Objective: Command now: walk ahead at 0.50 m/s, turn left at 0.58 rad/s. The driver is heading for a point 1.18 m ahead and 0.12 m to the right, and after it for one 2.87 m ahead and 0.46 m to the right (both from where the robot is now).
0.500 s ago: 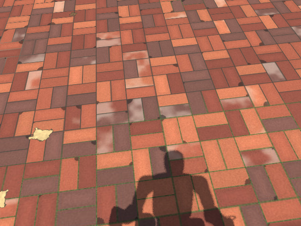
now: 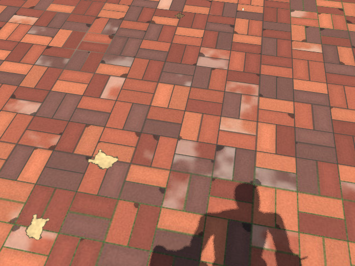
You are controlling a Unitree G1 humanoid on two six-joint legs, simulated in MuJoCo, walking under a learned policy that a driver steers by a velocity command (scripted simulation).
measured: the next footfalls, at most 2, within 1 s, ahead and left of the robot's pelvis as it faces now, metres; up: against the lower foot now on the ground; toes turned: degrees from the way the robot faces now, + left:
right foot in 0.46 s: +0.45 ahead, -0.16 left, -0.13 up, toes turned +11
left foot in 0.92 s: +0.66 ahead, +0.07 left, -0.13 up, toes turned +14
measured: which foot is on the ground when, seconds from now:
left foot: down 0.00-0.46, up 0.48-0.90, down 0.92-1.00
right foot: up 0.00-0.44, down 0.46-0.94, up 0.96-1.00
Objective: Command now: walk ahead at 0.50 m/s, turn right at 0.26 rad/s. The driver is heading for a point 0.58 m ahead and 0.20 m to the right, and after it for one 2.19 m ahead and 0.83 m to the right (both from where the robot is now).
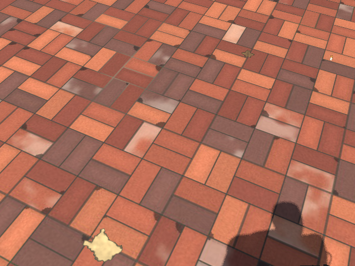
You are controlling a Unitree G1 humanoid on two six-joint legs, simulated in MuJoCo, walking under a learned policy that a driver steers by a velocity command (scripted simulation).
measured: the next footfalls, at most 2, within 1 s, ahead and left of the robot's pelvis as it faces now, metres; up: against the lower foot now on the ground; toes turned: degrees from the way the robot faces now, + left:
right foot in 0.46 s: +0.35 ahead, -0.15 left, +0.00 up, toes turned -20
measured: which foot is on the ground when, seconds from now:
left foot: down 0.00-0.48, up 0.50-1.00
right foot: up 0.00-0.44, down 0.46-1.00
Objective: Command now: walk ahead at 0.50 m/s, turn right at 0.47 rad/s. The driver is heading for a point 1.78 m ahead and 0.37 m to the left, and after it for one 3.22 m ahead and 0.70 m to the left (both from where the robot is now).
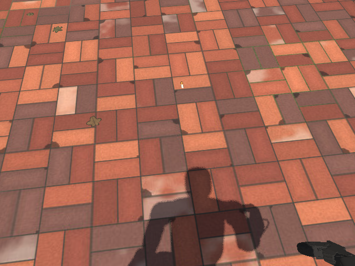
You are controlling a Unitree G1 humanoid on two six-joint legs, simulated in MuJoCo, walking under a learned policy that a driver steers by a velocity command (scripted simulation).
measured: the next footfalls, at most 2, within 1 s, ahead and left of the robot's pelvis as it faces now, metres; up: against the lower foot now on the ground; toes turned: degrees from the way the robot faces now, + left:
left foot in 0.02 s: +0.17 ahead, +0.11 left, +0.00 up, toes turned -2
right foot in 0.52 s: +0.40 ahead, -0.12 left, +0.00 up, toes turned -5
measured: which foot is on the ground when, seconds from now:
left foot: up 0.00-0.00, down 0.02-0.52, up 0.54-1.00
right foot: down 0.00-0.02, up 0.04-0.50, down 0.52-1.00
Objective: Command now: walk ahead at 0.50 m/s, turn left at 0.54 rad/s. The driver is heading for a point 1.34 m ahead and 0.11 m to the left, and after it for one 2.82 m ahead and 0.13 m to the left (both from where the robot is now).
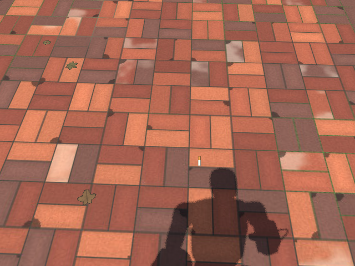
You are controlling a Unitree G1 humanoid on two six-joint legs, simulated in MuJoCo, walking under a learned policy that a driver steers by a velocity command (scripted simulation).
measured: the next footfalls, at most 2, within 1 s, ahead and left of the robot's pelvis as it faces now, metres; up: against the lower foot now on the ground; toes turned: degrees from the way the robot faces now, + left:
left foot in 0.06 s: +0.18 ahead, +0.08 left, +0.00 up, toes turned +7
right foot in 0.58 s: +0.52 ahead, -0.02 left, +0.00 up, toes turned +20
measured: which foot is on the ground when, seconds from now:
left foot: up 0.00-0.04, down 0.06-0.60, up 0.62-1.00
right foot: down 0.00-0.04, up 0.06-0.56, down 0.58-1.00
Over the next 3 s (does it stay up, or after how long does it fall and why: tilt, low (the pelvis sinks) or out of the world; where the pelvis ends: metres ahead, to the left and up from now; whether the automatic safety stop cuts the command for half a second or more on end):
stays up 1.53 0.04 0.02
